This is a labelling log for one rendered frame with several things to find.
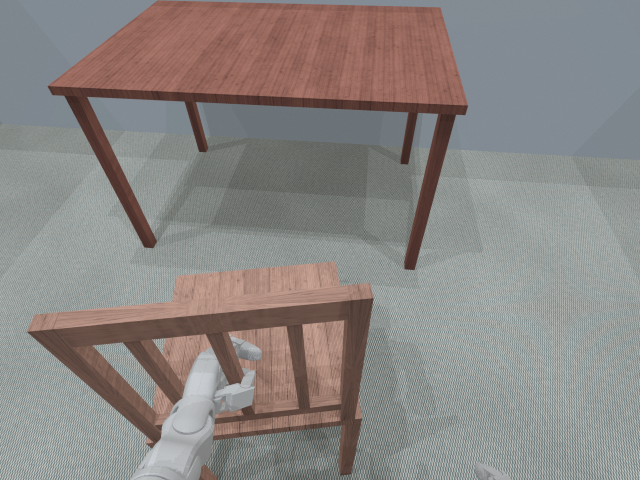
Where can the chair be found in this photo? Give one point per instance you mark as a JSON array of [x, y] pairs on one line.
[[312, 333]]

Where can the robot left forearm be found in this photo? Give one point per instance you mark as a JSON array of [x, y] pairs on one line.
[[185, 444]]

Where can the table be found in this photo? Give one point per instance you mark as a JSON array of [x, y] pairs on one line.
[[355, 57]]

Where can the left robot hand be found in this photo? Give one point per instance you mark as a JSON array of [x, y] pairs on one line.
[[206, 377]]

